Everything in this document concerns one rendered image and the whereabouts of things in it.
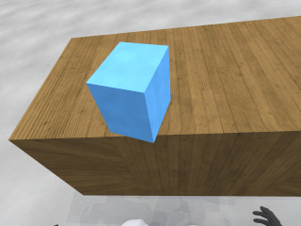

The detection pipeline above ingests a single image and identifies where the carton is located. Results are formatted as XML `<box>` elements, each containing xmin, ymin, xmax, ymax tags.
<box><xmin>86</xmin><ymin>41</ymin><xmax>171</xmax><ymax>143</ymax></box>

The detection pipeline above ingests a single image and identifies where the pedestal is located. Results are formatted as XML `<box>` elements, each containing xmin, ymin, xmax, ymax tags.
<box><xmin>8</xmin><ymin>16</ymin><xmax>301</xmax><ymax>197</ymax></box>

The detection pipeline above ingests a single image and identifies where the robot right hand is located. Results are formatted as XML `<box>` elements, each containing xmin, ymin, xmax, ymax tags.
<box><xmin>252</xmin><ymin>206</ymin><xmax>282</xmax><ymax>226</ymax></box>

